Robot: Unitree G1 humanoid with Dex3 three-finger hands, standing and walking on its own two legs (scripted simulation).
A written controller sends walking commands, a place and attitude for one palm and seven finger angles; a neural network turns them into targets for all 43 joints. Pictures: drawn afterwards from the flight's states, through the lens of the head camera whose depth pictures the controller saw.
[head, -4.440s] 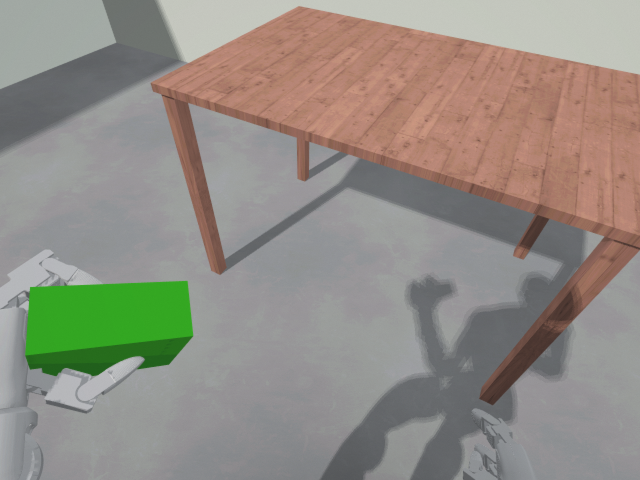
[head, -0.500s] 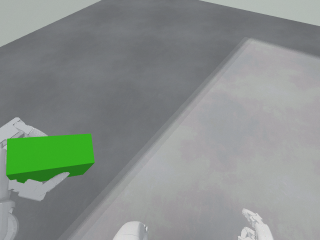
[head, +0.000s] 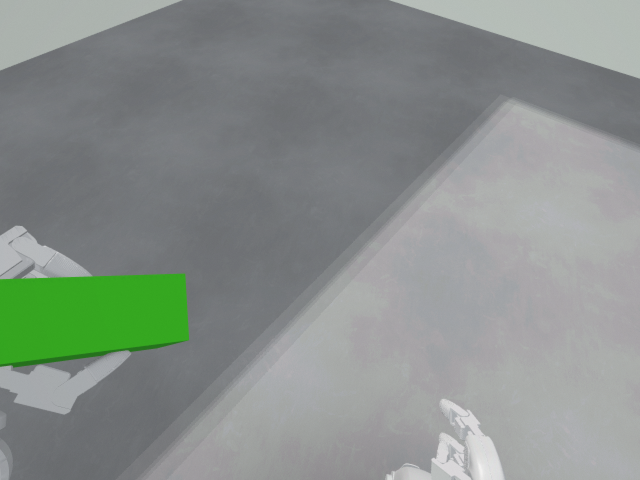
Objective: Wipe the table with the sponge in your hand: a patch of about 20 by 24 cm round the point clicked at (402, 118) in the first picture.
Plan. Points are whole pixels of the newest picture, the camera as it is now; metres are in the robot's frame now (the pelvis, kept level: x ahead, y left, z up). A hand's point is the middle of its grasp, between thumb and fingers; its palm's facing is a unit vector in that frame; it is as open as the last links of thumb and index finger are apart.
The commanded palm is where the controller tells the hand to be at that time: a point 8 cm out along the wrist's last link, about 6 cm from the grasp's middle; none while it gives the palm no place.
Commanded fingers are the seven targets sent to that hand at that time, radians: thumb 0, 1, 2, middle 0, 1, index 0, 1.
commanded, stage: walk around to get in front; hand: left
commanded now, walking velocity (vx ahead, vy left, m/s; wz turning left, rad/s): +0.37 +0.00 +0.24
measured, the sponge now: (121, 319) +0.22 +0.19 +0.17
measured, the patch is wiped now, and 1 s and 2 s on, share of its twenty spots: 0.00 0.00 0.00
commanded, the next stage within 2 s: turn to face it in 1.06 s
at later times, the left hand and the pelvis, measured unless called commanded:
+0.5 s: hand (107, 215) +0.33 +0.25 +0.18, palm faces +0.54 -0.73 -0.41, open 9.6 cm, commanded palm +0.27 +0.28 +0.18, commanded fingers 0.00 0.10 1.30 -1.20 -1.60 -1.20 -1.60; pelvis +0.15 -0.02 -0.02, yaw +8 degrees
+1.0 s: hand (153, 164) +0.42 +0.23 +0.17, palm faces +0.64 -0.63 -0.44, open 9.6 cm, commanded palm +0.34 +0.26 +0.18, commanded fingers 0.00 0.10 1.30 -1.20 -1.60 -1.20 -1.60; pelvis +0.29 -0.06 +0.00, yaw +20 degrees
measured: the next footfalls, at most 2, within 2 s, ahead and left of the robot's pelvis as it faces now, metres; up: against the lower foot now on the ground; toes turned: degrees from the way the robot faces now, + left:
right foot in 0.06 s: +0.12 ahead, -0.14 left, +0.00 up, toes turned -10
left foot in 0.48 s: +0.24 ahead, +0.11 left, +0.00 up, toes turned +18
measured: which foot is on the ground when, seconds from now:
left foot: down 0.00-0.06, up 0.08-0.46, down 0.48-0.84, up 0.86-1.00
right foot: up 0.00-0.04, down 0.06-0.48, up 0.50-0.80, down 0.82-1.00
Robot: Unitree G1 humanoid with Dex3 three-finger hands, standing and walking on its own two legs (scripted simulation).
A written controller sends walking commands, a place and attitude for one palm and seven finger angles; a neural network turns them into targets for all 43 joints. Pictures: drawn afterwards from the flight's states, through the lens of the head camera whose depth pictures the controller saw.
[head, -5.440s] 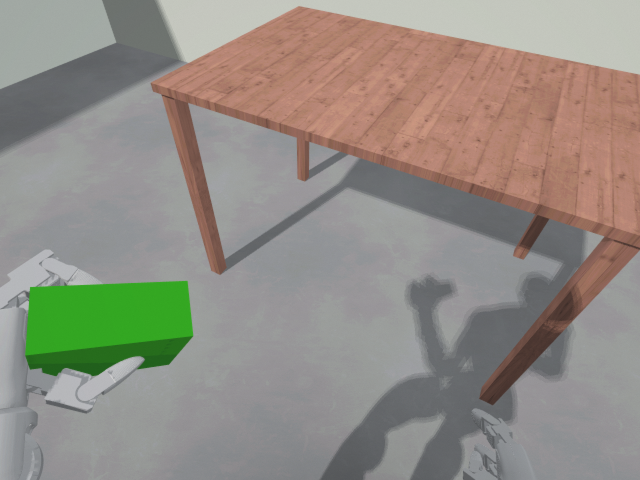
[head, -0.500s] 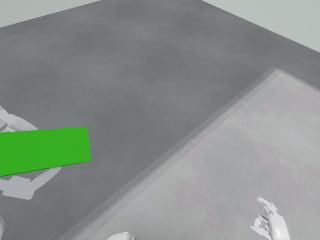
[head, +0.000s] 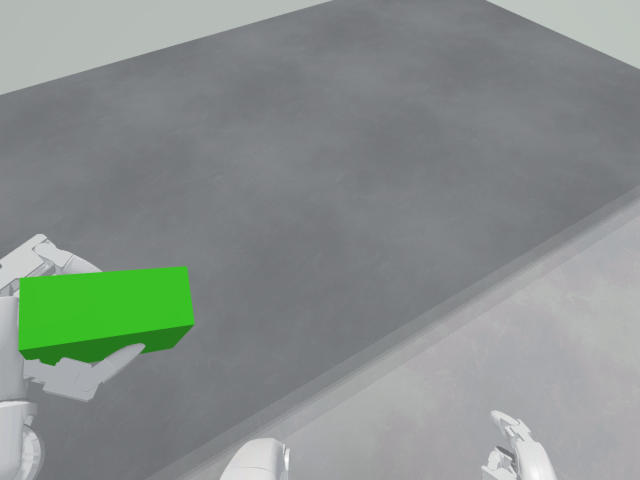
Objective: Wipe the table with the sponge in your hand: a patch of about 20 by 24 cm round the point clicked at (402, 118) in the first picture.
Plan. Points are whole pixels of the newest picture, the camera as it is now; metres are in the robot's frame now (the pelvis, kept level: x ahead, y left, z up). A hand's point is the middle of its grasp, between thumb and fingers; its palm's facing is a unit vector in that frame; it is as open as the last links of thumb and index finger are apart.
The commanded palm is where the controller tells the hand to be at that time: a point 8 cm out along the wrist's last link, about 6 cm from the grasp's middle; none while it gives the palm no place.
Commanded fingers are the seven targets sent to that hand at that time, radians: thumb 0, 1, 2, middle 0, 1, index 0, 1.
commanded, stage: walk around to get in front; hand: left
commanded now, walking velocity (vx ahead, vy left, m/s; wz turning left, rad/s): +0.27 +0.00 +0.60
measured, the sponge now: (134, 316) +0.24 +0.19 +0.15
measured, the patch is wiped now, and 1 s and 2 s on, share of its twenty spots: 0.00 0.00 0.00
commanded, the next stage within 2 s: turn to face it in 0.06 s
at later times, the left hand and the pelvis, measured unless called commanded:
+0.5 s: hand (107, 222) +0.31 +0.23 +0.19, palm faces +0.44 -0.78 -0.45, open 9.6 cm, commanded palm +0.27 +0.27 +0.18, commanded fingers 0.00 0.10 1.30 -1.20 -1.60 -1.20 -1.60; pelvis +0.11 -0.01 +0.00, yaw +1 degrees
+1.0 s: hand (216, 192) +0.37 +0.14 +0.18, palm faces +0.18 -0.88 -0.45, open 9.6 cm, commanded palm +0.33 +0.18 +0.18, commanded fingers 0.00 0.10 1.30 -1.20 -1.60 -1.20 -1.60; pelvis +0.10 -0.05 -0.01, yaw -15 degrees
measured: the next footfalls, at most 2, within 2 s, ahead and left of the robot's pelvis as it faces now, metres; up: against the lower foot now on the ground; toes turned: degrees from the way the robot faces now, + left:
left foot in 0.22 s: +0.17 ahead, +0.14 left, +0.00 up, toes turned +14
right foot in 0.58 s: +0.22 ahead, -0.13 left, +0.00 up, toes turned -9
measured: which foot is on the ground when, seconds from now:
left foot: up 0.00-0.20, down 0.22-0.58, up 0.60-0.98, down 1.00-1.00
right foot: down 0.00-0.22, up 0.24-0.56, down 0.58-1.00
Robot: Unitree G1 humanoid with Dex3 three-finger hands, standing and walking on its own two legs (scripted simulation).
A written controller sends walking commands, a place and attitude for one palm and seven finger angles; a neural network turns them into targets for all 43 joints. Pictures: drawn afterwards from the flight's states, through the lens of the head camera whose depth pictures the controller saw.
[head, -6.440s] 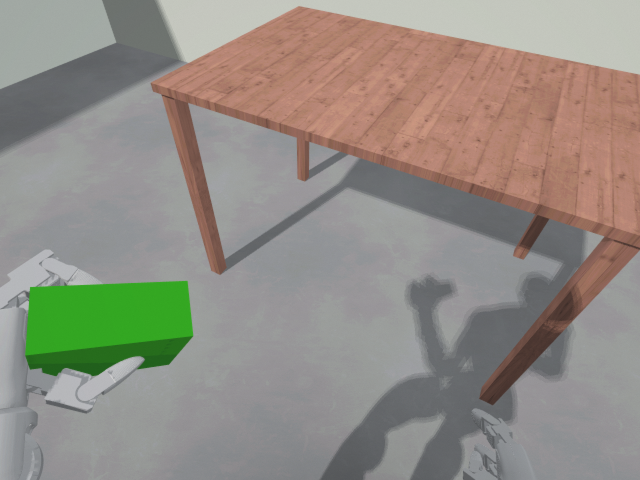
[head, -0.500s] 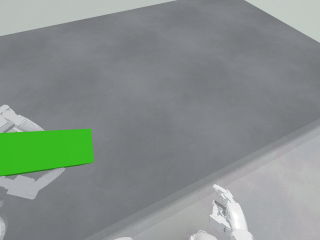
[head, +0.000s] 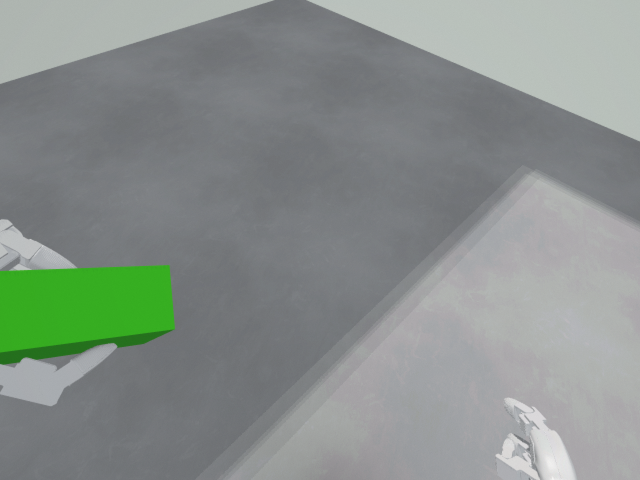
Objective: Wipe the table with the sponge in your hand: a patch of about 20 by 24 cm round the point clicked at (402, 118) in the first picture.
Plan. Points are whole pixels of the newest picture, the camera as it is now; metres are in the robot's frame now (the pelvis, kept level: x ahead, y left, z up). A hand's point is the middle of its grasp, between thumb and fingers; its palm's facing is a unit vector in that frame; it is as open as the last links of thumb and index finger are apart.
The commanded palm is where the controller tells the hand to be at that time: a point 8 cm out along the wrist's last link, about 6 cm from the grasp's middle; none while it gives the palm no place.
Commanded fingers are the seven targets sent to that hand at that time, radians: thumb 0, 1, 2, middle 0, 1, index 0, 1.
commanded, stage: turn to face it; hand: left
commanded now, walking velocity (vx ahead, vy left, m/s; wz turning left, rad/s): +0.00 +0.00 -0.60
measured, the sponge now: (106, 313) +0.23 +0.21 +0.17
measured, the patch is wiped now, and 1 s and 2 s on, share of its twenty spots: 0.00 0.00 0.00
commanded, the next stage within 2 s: none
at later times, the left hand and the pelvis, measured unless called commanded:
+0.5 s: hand (267, 339) +0.20 +0.06 +0.18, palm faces +0.01 -0.81 -0.58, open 9.6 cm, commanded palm +0.16 +0.15 +0.19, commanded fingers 0.00 0.10 1.30 -1.20 -1.60 -1.20 -1.60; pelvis -0.08 -0.06 +0.00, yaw -20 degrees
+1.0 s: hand (317, 420) +0.15 +0.02 +0.18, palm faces -0.09 -0.88 -0.46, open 9.6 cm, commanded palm +0.13 +0.07 +0.19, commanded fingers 0.00 0.10 1.30 -1.20 -1.60 -1.20 -1.60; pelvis -0.17 -0.06 +0.00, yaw -36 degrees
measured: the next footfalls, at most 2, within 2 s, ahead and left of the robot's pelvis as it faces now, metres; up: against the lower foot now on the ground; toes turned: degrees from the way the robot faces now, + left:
right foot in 0.32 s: -0.02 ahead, -0.16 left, +0.00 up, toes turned -21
left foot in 0.82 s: -0.05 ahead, +0.07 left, +0.00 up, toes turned -24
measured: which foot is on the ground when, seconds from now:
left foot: down 0.00-0.34, up 0.36-0.80, down 0.82-1.00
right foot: down 0.00-0.02, up 0.04-0.30, down 0.32-0.82, up 0.84-1.00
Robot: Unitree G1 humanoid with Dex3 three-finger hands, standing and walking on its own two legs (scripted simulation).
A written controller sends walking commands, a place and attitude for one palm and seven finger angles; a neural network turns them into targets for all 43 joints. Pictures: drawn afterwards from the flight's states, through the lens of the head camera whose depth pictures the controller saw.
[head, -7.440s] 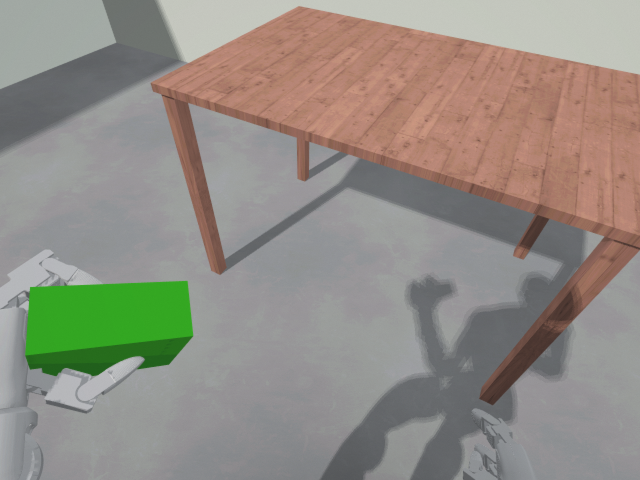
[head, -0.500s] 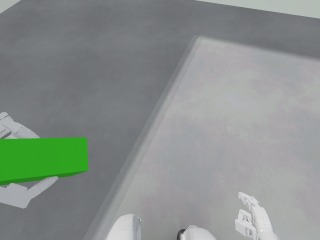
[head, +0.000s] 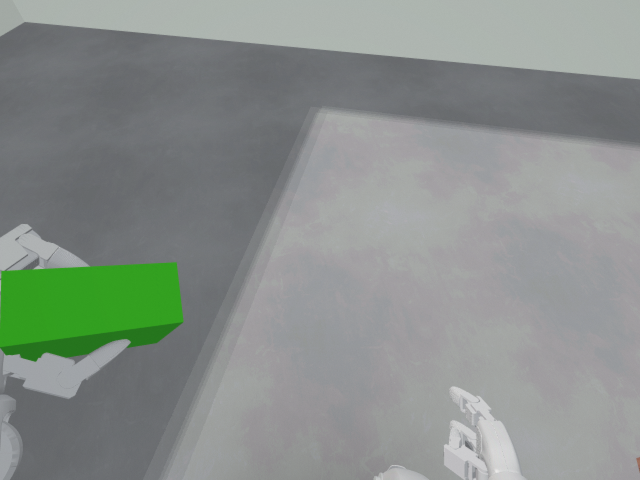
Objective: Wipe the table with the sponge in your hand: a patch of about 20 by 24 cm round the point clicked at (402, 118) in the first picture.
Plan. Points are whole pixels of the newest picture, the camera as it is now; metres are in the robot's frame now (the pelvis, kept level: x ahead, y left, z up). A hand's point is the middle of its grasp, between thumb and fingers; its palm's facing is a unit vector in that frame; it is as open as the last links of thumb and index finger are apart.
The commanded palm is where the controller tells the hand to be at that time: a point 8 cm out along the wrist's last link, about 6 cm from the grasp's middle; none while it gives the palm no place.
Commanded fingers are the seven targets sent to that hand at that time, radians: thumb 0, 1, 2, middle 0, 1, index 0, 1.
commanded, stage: turn to face it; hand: left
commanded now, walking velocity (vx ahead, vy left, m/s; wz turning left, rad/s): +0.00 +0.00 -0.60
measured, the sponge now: (120, 311) +0.22 +0.22 +0.16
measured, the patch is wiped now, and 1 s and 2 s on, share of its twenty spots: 0.00 0.00 0.00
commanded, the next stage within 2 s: none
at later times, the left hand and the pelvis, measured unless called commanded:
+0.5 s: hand (214, 335) +0.20 +0.12 +0.18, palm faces +0.15 -0.87 -0.47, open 9.5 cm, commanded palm +0.16 +0.17 +0.19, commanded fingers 0.00 0.10 1.30 -1.20 -1.60 -1.20 -1.60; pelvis -0.07 -0.05 +0.00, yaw -16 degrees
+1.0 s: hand (417, 429) +0.15 -0.04 +0.18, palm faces -0.19 -0.79 -0.58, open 9.5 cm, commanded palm +0.13 +0.03 +0.19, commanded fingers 0.00 0.10 1.30 -1.20 -1.60 -1.20 -1.60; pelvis -0.16 -0.11 +0.00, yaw -34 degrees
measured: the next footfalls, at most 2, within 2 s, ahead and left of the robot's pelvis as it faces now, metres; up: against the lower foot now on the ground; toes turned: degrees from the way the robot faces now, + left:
right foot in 0.08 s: +0.06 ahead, -0.13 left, +0.00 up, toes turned -8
left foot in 0.48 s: +0.00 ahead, +0.09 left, +0.00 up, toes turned -12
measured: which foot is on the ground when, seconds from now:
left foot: down 0.00-0.08, up 0.10-0.46, down 0.48-0.76, up 0.78-1.00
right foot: up 0.00-0.06, down 0.08-0.50, up 0.52-0.72, down 0.74-1.00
